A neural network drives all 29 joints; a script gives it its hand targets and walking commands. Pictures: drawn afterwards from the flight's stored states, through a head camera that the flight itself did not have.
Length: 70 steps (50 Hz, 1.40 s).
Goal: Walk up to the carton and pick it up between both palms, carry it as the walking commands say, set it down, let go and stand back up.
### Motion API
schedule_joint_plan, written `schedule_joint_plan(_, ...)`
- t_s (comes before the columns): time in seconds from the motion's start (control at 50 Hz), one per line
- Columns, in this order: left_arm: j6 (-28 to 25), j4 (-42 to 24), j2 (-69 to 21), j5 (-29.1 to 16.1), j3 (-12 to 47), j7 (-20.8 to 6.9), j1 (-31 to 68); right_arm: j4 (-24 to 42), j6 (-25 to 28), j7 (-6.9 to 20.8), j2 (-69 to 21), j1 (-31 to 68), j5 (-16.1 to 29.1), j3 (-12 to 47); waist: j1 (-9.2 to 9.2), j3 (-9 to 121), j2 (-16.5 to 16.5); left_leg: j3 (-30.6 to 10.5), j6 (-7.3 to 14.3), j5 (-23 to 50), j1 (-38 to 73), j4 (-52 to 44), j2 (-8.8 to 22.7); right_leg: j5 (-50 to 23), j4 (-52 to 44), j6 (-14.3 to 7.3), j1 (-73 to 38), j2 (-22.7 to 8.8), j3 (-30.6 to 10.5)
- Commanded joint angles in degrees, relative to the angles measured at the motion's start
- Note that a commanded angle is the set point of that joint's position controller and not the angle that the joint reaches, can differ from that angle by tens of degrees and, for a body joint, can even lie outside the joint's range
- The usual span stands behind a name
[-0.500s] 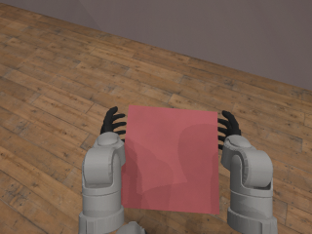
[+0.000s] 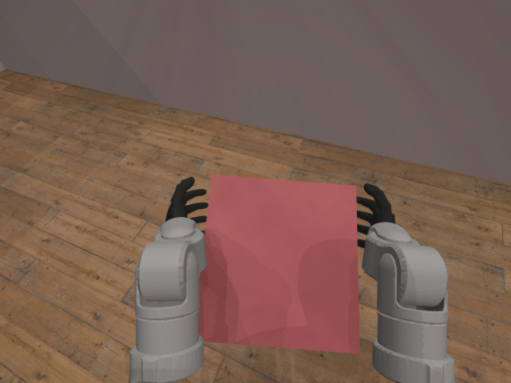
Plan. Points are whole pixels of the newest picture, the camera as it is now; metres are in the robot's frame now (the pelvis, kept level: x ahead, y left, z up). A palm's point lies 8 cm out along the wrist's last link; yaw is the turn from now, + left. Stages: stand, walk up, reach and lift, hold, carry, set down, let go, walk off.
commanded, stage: carry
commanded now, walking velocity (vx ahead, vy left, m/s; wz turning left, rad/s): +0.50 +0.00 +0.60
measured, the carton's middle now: (272, 263) +0.31 +0.01 +0.00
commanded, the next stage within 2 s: none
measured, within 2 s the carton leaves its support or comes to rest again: neither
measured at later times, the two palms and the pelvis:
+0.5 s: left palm (138, 227) +0.33 +0.21 +0.09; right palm (317, 212) +0.35 -0.07 +0.08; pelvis +0.05 +0.04 -0.01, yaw +5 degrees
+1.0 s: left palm (142, 237) +0.33 +0.21 +0.07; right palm (316, 224) +0.35 -0.07 +0.06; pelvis +0.04 +0.04 -0.01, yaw +5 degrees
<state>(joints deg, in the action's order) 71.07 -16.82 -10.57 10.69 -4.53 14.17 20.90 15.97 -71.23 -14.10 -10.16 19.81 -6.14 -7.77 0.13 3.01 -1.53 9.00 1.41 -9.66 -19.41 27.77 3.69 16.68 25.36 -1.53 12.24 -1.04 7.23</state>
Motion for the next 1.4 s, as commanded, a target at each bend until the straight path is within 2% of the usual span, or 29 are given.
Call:
schedule_joint_plan(0.0, -0.2, 0.1, -55.3, -23.4, 27.1, -14.1, 13.0, 3.5, -0.6, 13.5, -57.0, 19.4, 21.0, 35.4, -1.28, 23.2, 4.9, -2.8, -1.8, 14.8, 8.9, -1.9, 3.5, -37.8, 4.0, 2.1, -14.9, -9.8, -2.0)
schedule_joint_plan(0.04, -0.1, -0.1, -54.6, -23.3, 27.0, -13.8, 14.2, 2.3, -0.9, 13.5, -56.5, 19.6, 20.9, 35.0, -1.44, 22.4, 4.2, -3.0, -1.0, 8.6, 8.4, -1.0, 2.9, -21.7, 2.7, 1.5, -14.4, -9.3, -1.2)
schedule_joint_plan(0.08, 0.1, 1.3, -54.0, -22.7, 26.5, -13.4, 13.3, 1.2, -1.2, 13.5, -55.6, 18.5, 20.4, 34.5, -1.72, 21.8, 5.0, -2.9, -0.6, 3.3, 4.6, 2.4, 2.0, -14.2, 1.2, 0.0, -15.5, -11.0, -3.8)
schedule_joint_plan(0.14, 0.4, 2.9, -53.5, -21.9, 26.2, -13.3, 13.8, -0.3, -1.5, 13.8, -54.8, 18.7, 19.7, 33.8, -1.98, 15.0, 11.2, -0.2, -1.6, -13.9, -7.5, 4.5, -1.6, -0.4, -7.1, -3.2, -16.2, -17.7, -10.2)
schedule_joint_plan(0.18, 0.3, 2.7, -53.1, -21.7, 26.3, -13.1, 14.6, -0.8, -1.6, 14.0, -54.3, 18.9, 19.4, 33.5, -2.08, 11.7, 12.2, -1.2, -1.5, -15.5, -10.8, 5.2, -0.7, 4.2, -9.7, -4.8, -15.4, -21.1, -11.7)
schedule_joint_plan(0.2, 0.4, 3.0, -53.5, -21.6, 26.4, -13.0, 14.6, -1.3, -1.7, 14.1, -54.4, 18.3, 19.4, 33.2, -1.69, 11.0, 10.8, -1.8, -1.0, -12.8, -9.1, 3.4, -0.2, 0.3, -8.0, -4.3, -14.3, -20.1, -10.0)
schedule_joint_plan(0.24, 0.4, 3.1, -53.0, -21.4, 26.7, -12.6, 14.6, -3.1, -1.7, 14.0, -53.9, 16.1, 19.1, 31.8, -1.07, 13.0, 4.5, -0.7, -0.2, -5.0, 1.3, -4.3, -0.7, -14.9, 1.5, -0.8, -12.3, -14.0, -0.6)
schedule_joint_plan(0.26, 0.5, 3.2, -53.0, -21.3, 26.9, -12.3, 13.8, -3.4, -1.6, 13.8, -53.1, 15.3, 19.0, 31.0, -0.92, 15.2, -0.7, -4.9, 1.6, 11.6, 10.7, -4.5, 2.1, -18.3, 8.7, 2.1, -7.2, -10.3, 3.3)
schedule_joint_plan(0.28, 0.6, 2.4, -52.9, -21.8, 27.9, -12.2, 14.6, -3.7, -1.3, 13.5, -52.5, 14.6, 18.6, 29.9, -0.32, 17.9, -6.3, -11.6, 3.9, 36.3, 21.0, -0.7, 7.0, -14.7, 15.8, 4.2, 1.5, -7.7, 4.3)
schedule_joint_plan(0.3, 0.7, 2.1, -53.4, -22.2, 28.8, -12.3, 14.7, -4.2, -1.0, 13.2, -52.6, 12.6, 17.7, 29.1, -0.06, 18.4, -11.1, -15.6, 6.2, 53.5, 26.1, 0.7, 11.6, -1.1, 19.2, 5.4, 8.6, -4.9, 5.1)
schedule_joint_plan(0.32, 0.6, 2.5, -54.0, -22.1, 29.2, -12.5, 14.1, -3.9, -0.9, 13.4, -53.6, 12.7, 18.0, 29.5, 0.05, 17.4, -12.6, -17.0, 8.2, 59.4, 28.5, 0.3, 14.3, 10.8, 17.5, 5.8, 13.0, -2.8, 4.4)
schedule_joint_plan(0.34, 0.2, 1.3, -55.1, -23.1, 29.9, -12.8, 16.1, -1.8, -0.4, 13.6, -54.7, 14.9, 18.5, 30.4, 0.38, 16.6, -10.0, -17.5, 8.0, 58.1, 28.3, -1.2, 15.2, 13.6, 15.7, 5.8, 14.1, -2.3, 3.2)
schedule_joint_plan(0.38, -0.4, 0.0, -57.4, -24.2, 30.6, -13.2, 17.1, 0.5, 0.1, 14.0, -56.5, 17.1, 19.4, 31.5, 0.08, 16.7, -6.9, -13.0, 6.1, 48.0, 25.8, -2.4, 13.1, 10.8, 9.3, 5.2, 10.3, -1.9, 2.9)
schedule_joint_plan(0.44, -1.4, -1.8, -59.5, -25.0, 31.2, -13.8, 16.5, 3.6, 1.3, 14.2, -57.3, 17.6, 20.0, 32.5, -0.93, 21.7, -4.8, -7.3, 2.8, 38.4, 21.0, 1.3, 8.5, -7.9, -1.7, 4.9, -2.7, -3.9, 3.7)
schedule_joint_plan(0.46, -1.6, -2.9, -59.4, -25.4, 31.6, -14.0, 16.5, 4.4, 1.6, 14.3, -57.5, 17.3, 20.2, 33.2, -0.96, 23.5, -4.1, -6.7, 2.0, 33.5, 18.1, 1.7, 7.3, -14.4, -0.8, 4.4, -7.7, -5.8, 2.3)
schedule_joint_plan(0.52, -2.0, -3.6, -60.1, -25.9, 31.6, -14.8, 17.0, 5.4, 2.1, 14.1, -58.7, 17.7, 19.9, 34.4, -0.75, 25.5, 2.9, -5.4, 0.8, 22.4, 10.2, 4.8, 4.2, -43.1, 4.5, 2.3, -14.9, -11.8, -1.8)
schedule_joint_plan(0.56, -2.5, -1.3, -58.6, -24.6, 29.8, -15.0, 15.8, 4.8, 2.4, 14.1, -57.7, 18.4, 19.4, 34.5, -0.74, 25.5, 6.9, -5.8, 0.2, 21.9, 8.3, 4.6, 3.6, -50.1, 6.7, 1.5, -17.4, -12.6, -2.2)
schedule_joint_plan(0.62, -3.1, 0.1, -58.5, -23.7, 28.7, -15.0, 13.1, 5.7, 2.8, 14.2, -57.9, 18.9, 20.1, 35.6, -0.78, 25.2, 7.3, -6.4, 0.5, 29.9, 10.7, 3.2, 4.2, -47.1, 8.6, 2.4, -15.2, -10.5, -0.2)
schedule_joint_plan(0.72, -5.7, 8.3, -53.7, -19.1, 24.5, -14.7, 12.1, -5.4, 4.9, 15.3, -53.1, 15.4, 16.7, 29.8, -0.57, 24.3, -1.6, -8.1, 1.3, 44.3, 16.5, 3.3, 5.9, -31.8, 8.3, 2.9, -8.3, -7.3, 1.4)
schedule_joint_plan(0.78, -8.2, 11.5, -51.6, -17.3, 23.5, -14.8, 13.8, -11.2, 7.3, 15.9, -50.8, 14.2, 14.5, 27.0, -0.48, 22.8, -3.5, -8.0, 1.7, 47.4, 18.4, 3.4, 6.5, -24.3, 5.9, 3.0, -5.8, -5.7, 2.4)
schedule_joint_plan(0.88, -13.2, 18.3, -49.8, -15.4, 21.3, -16.0, 16.8, -16.5, 13.0, 16.5, -48.0, 17.4, 11.6, 24.1, -0.52, 22.9, 0.6, -7.7, 1.0, 34.0, 13.6, 2.9, 5.7, -29.7, 6.9, 2.3, -8.6, -8.2, 0.4)
schedule_joint_plan(0.92, -15.2, 18.6, -50.1, -15.5, 21.4, -16.4, 18.0, -16.4, 15.1, 16.7, -48.0, 18.7, 11.5, 24.2, -0.55, 22.8, 1.7, -7.7, 0.9, 29.2, 12.5, 2.1, 5.7, -27.7, 7.3, 2.0, -8.4, -8.7, -0.3)
schedule_joint_plan(0.94, -16.1, 20.1, -49.7, -15.3, 20.9, -16.6, 18.5, -17.7, 16.2, 16.8, -47.3, 19.0, 11.0, 23.4, -0.52, 22.5, 1.5, -7.9, 1.0, 26.4, 12.0, 1.4, 5.9, -23.8, 7.2, 2.0, -8.0, -8.7, -0.3)
schedule_joint_plan(0.98, -17.1, 15.1, -51.2, -17.2, 22.9, -16.4, 20.3, -12.7, 17.5, 16.6, -48.5, 20.8, 13.1, 25.1, -0.57, 20.5, 0.0, -8.8, 1.3, 17.9, 9.6, -1.0, 6.0, -14.0, 5.7, 1.8, -6.9, -8.0, -0.8)
schedule_joint_plan(1.04, -16.3, 14.1, -50.7, -17.6, 22.9, -15.7, 18.8, -12.6, 16.7, 16.0, -48.5, 18.7, 13.4, 25.3, -0.72, 18.3, 0.6, -9.5, 1.3, 8.3, 7.0, -3.3, 6.2, -7.4, 2.9, 1.4, -5.3, -7.7, -2.1)
schedule_joint_plan(1.14, -16.3, 21.3, -46.0, -14.8, 19.1, -15.5, 17.1, -20.8, 16.7, 15.8, -44.3, 16.2, 10.0, 21.4, -0.78, 16.4, 0.7, -9.2, 0.6, 7.1, 5.8, -3.8, 5.8, -8.1, 1.6, 1.1, -4.6, -8.3, -2.9)
schedule_joint_plan(1.24, -18.2, 25.6, -43.5, -13.1, 16.5, -15.7, 18.5, -25.9, 18.4, 16.1, -42.3, 16.6, 8.7, 19.0, -0.80, 12.8, 0.9, -9.6, -0.2, 1.8, 3.5, -5.3, 5.7, -3.7, 0.3, 1.2, -2.8, -8.4, -3.4)
schedule_joint_plan(1.3, -19.8, 23.0, -44.0, -14.3, 16.9, -15.7, 19.8, -23.5, 20.0, 16.1, -43.1, 18.3, 10.4, 20.0, -0.69, 12.5, 1.9, -9.4, -0.7, -0.3, 3.7, -5.3, 5.5, -2.5, -0.7, 1.0, -2.4, -8.6, -3.9)
schedule_joint_plan(1.38, -21.6, 23.8, -43.1, -13.8, 16.9, -15.8, 19.9, -26.0, 21.5, 16.4, -42.2, 16.3, 9.2, 18.9, -0.73, 14.1, 0.9, -9.3, -0.4, 0.8, 4.5, -5.4, 5.6, -3.5, 0.1, 1.2, -3.1, -8.4, -3.5)
